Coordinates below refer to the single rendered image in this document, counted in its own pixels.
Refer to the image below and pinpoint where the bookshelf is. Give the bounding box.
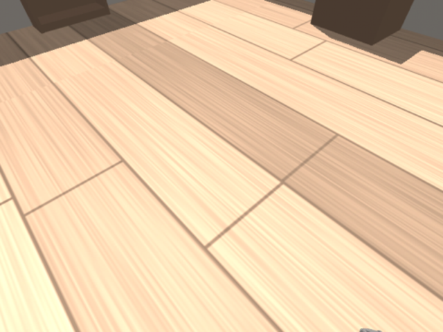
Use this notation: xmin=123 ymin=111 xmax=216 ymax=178
xmin=20 ymin=0 xmax=110 ymax=34

